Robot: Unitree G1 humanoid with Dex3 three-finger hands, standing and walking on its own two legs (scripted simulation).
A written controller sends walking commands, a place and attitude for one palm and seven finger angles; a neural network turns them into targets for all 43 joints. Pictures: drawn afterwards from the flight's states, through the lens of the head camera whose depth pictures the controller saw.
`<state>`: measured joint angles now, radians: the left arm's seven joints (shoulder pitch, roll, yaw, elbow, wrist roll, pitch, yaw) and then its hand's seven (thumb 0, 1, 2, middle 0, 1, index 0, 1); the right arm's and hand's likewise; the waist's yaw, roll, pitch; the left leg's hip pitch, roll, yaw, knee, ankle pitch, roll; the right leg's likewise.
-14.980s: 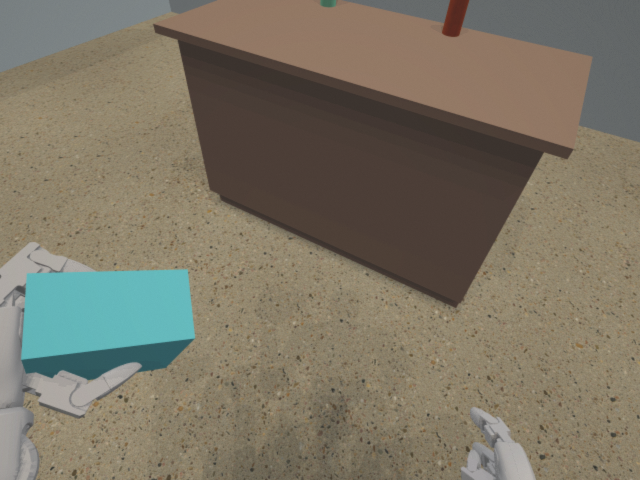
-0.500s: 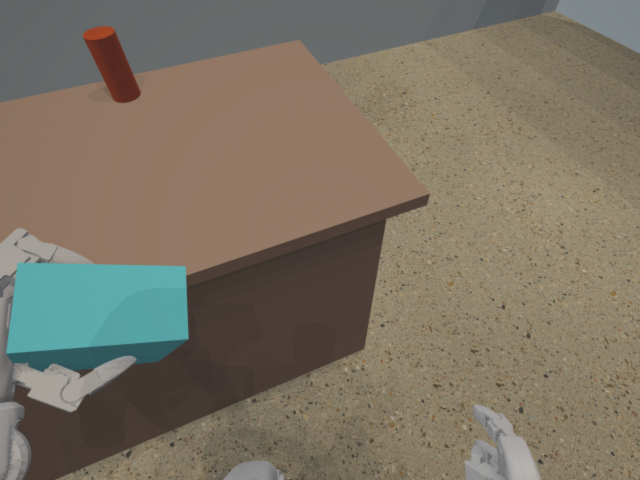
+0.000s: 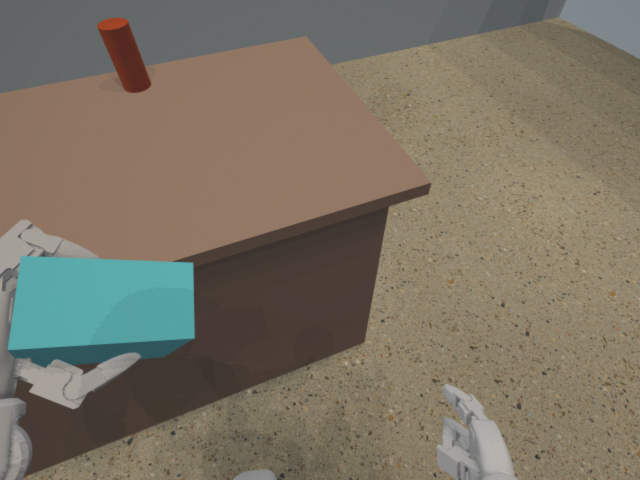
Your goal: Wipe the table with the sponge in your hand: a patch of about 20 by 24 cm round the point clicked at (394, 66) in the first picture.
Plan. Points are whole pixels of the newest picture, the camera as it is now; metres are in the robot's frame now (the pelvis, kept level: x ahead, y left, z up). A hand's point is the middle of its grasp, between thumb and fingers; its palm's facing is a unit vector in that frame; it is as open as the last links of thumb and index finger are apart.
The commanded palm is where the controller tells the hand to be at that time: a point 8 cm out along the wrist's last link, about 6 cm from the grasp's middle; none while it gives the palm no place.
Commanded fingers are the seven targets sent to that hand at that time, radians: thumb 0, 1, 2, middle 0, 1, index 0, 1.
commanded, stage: come to a stop and stand still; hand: left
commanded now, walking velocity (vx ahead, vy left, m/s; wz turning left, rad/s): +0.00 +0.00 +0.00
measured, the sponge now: (131, 316) +0.23 +0.20 +0.15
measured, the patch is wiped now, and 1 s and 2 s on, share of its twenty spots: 0.00 0.00 0.00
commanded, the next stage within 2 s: look again from close up in 0.96 s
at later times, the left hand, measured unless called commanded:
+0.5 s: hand (58, 383) +0.16 +0.22 +0.16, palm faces +0.36 -0.84 -0.40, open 11.0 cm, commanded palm +0.12 +0.27 +0.18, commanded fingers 0.00 0.10 1.30 -1.20 -1.60 -1.20 -1.60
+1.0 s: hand (33, 369) +0.17 +0.25 +0.16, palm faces +0.38 -0.84 -0.40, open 11.0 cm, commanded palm +0.12 +0.29 +0.18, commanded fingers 0.00 0.10 1.30 -1.20 -1.60 -1.20 -1.60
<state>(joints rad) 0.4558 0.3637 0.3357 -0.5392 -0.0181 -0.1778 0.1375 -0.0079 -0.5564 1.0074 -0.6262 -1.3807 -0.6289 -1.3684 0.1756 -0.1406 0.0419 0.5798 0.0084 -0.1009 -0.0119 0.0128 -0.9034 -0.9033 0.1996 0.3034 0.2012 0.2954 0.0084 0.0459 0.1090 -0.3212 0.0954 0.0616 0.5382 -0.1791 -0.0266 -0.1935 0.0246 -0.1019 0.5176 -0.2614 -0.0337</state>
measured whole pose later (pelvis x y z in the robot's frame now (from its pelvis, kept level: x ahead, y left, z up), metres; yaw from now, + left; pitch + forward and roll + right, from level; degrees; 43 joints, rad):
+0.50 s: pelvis -0.05 -0.01 +0.00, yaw -1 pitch -3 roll -1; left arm 0.48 0.35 0.31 -0.48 -0.01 -0.18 0.14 -0.01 -0.55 1.01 -0.63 -1.38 -0.63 -1.37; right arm 0.23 -0.22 0.00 0.60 0.00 -0.08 -0.05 0.01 -0.91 -0.90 0.19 0.30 0.20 0.29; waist 0.01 0.00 0.05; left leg -0.26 0.05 0.03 0.51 -0.22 -0.01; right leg -0.24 0.04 -0.09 0.45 -0.16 -0.05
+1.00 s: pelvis -0.04 +0.01 +0.01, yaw -1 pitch -2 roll -1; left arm 0.46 0.35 0.32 -0.46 -0.01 -0.18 0.15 -0.01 -0.55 1.00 -0.63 -1.38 -0.63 -1.37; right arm 0.23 -0.19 0.03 0.61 0.00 -0.10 -0.04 0.01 -0.90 -0.90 0.20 0.30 0.20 0.30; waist 0.01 -0.01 0.05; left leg -0.25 0.02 0.04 0.48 -0.19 0.01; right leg -0.23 0.02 -0.07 0.42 -0.15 -0.03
